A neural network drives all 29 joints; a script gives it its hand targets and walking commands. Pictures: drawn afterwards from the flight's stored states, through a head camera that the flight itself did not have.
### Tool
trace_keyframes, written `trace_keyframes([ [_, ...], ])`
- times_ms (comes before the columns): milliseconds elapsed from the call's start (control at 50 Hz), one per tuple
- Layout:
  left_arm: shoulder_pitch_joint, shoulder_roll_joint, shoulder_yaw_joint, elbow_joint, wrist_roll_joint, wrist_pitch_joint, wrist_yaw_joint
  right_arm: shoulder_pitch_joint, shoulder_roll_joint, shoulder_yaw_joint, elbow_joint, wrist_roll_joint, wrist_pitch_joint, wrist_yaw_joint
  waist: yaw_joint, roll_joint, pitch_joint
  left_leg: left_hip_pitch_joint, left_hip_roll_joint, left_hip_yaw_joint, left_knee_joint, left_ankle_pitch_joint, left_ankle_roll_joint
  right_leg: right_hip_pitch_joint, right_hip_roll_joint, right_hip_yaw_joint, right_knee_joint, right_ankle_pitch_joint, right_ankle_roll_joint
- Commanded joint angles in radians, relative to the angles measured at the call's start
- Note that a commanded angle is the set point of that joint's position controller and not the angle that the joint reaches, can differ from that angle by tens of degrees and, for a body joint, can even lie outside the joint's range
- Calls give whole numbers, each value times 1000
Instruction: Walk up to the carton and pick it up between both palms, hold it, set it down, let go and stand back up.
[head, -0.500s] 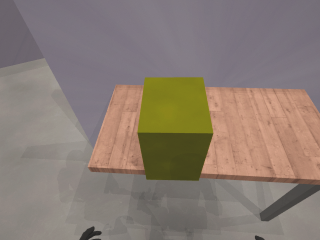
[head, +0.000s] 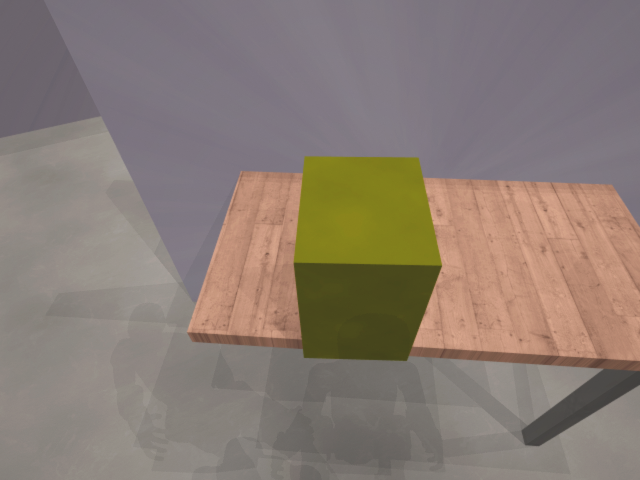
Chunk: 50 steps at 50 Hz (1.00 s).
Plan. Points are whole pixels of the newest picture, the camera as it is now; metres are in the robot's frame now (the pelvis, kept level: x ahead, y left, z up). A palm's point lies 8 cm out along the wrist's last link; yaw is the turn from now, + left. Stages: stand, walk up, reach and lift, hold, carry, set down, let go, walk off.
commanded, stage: stand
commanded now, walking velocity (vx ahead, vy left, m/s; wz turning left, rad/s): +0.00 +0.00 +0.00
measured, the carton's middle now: (358, 263) +0.42 -0.03 -0.01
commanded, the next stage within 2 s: none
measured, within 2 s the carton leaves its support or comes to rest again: neither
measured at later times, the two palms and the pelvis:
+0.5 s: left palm out of the picture -0.06 +0.21 -0.15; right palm out of the picture -0.05 -0.21 -0.15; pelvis -0.01 +0.01 +0.00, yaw +0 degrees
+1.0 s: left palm out of the picture -0.06 +0.19 -0.15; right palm out of the picture -0.06 -0.20 -0.15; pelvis -0.01 +0.00 +0.00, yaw +0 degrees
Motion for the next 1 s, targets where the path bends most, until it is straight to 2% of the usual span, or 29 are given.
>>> trace_keyframes([
  [0,62,95,12,23,3,-7,1,68,-95,-12,9,-3,-6,-3,-6,-28,81,-24,146,-140,-81,167,22,-62,-71,62,-49,138,-51],
  [20,63,58,4,30,2,-6,0,88,-87,-7,24,0,-6,-3,-8,-32,58,-26,144,-139,-85,146,20,-38,-69,62,-44,123,-53],
  [40,96,56,1,46,-2,-2,0,86,-67,1,29,-3,-5,-4,-3,20,103,-45,143,-147,-106,85,21,-68,-66,62,-47,110,-48],
  [100,65,55,-5,61,-2,0,-1,78,-62,5,44,2,1,-1,-5,38,114,-91,130,-152,-146,-5,4,-53,-66,56,-42,98,-43],
  [120,97,47,-2,75,-1,-1,-3,71,-54,9,45,2,-1,-1,5,26,86,-63,135,-158,-146,-6,9,-49,-63,56,-35,106,-38],
  [140,69,36,-9,84,0,2,-1,82,-50,10,47,5,-1,-5,-6,-10,110,-75,137,-152,-146,-11,8,-72,-63,50,-38,98,-38],
  [160,87,36,-6,90,-3,0,-2,96,-74,6,55,2,-3,-8,-4,-9,75,-67,141,-159,-147,-16,7,-48,-60,52,-30,96,-36],
  [180,73,64,-4,94,-1,0,-2,96,-76,6,53,5,-4,-4,-17,-4,82,-54,143,-163,-155,-16,-3,-77,-62,54,-30,94,-38],
  [220,78,47,-7,103,0,-3,-2,83,-67,5,62,3,-9,-2,-5,6,66,-43,137,-141,-130,29,13,-58,-72,50,-38,113,-40],
  [240,89,40,-12,108,-3,-7,-3,90,-58,8,61,1,-8,-5,-7,-16,59,-33,132,-143,-116,60,10,-64,-70,50,-33,114,-44],
  [300,91,22,-16,125,0,-4,2,111,-42,14,82,-1,-5,-7,-7,11,99,-68,140,-160,-136,27,9,-82,-69,44,-24,97,-36],
  [340,121,14,-19,146,-5,-3,1,118,-34,17,89,3,-7,-5,-2,-9,72,-51,137,-156,-137,-2,17,-74,-62,48,-25,95,-37],
  [360,104,15,-21,143,-4,-7,4,94,-55,10,83,-3,-9,-5,-6,7,71,-42,126,-144,-118,26,20,-82,-71,56,-36,100,-40],
  [380,93,48,-13,141,-3,-9,4,107,-39,13,89,-1,-9,-3,-15,-11,61,-25,126,-145,-112,52,16,-84,-65,54,-35,106,-47],
  [420,100,33,-15,148,-2,-8,7,112,-36,16,95,-3,-7,-6,-12,22,85,-67,129,-149,-124,41,13,-71,-70,49,-26,111,-38],
  [460,102,24,-23,153,-10,-6,3,137,-32,18,106,4,-11,-5,-17,-8,71,-36,133,-151,-118,72,11,-88,-71,54,-25,103,-39],
  [500,102,5,-27,163,-7,-2,4,137,-46,13,112,-1,-7,-5,-19,1,109,-51,124,-142,-119,24,12,-119,-69,54,-32,82,-37],
  [540,98,26,-21,157,-1,-4,4,122,-24,17,106,-4,-1,-10,-14,-41,117,-66,130,-147,-103,72,14,-113,-67,46,-23,96,-38],
  [560,105,28,-25,162,-3,-1,9,133,-20,18,110,1,-1,-7,-17,-41,111,-79,133,-150,-116,32,15,-112,-64,50,-32,90,-34],
  [620,117,23,-24,161,0,-3,8,127,-25,21,115,-2,-8,-7,-6,23,102,-85,126,-143,-112,37,12,-82,-68,55,-18,96,-38],
  [660,117,37,-21,163,-10,-3,6,134,-32,20,113,6,-13,-7,-4,5,40,-45,128,-150,-127,-5,14,-78,-61,53,-11,88,-40],
  [680,100,25,-23,164,-8,-1,7,125,-17,23,112,5,-12,-5,-14,20,76,-59,132,-151,-135,-7,5,-103,-62,51,-10,87,-38],
  [720,100,27,-24,163,-2,-1,6,115,5,31,113,2,-11,-8,-5,33,84,-70,138,-152,-128,26,10,-101,-70,54,-12,104,-41],
  [780,119,-4,-32,177,-5,-8,4,149,-21,21,118,1,-15,-11,-11,-56,64,-41,128,-134,-83,123,13,-85,-71,61,-14,125,-45],
  [840,111,19,-29,169,-5,-11,9,137,-21,20,122,1,-12,-8,-11,-6,84,-72,128,-140,-95,94,16,-92,-68,60,-23,117,-46],
  [880,106,11,-31,164,-8,-11,10,141,8,28,129,2,-14,-9,-13,-24,83,-49,123,-126,-79,97,15,-95,-68,67,-25,116,-45],
  [920,116,4,-31,165,-5,-12,9,151,-8,22,143,4,-11,-9,-11,16,86,-56,118,-121,-79,86,9,-99,-69,62,-28,105,-45],
  [940,100,1,-29,163,-6,-14,8,144,0,24,136,3,-13,-8,-22,-4,76,-52,121,-115,-70,120,6,-85,-70,64,-21,129,-47],
  [980,124,-1,-33,176,-8,-14,8,132,-28,15,131,2,-14,-7,-10,-17,66,-30,131,-132,-71,133,14,-103,-68,62,-18,129,-45],
])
